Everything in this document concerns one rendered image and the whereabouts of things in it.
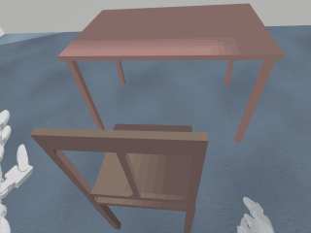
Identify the robot left forearm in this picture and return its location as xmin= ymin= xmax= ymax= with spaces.
xmin=0 ymin=204 xmax=11 ymax=233

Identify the table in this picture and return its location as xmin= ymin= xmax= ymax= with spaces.
xmin=58 ymin=3 xmax=284 ymax=143

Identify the left robot hand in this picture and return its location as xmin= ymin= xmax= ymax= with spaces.
xmin=0 ymin=110 xmax=33 ymax=204

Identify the chair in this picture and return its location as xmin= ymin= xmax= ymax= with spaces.
xmin=30 ymin=123 xmax=209 ymax=233

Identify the right robot hand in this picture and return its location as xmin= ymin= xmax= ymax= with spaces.
xmin=237 ymin=197 xmax=275 ymax=233

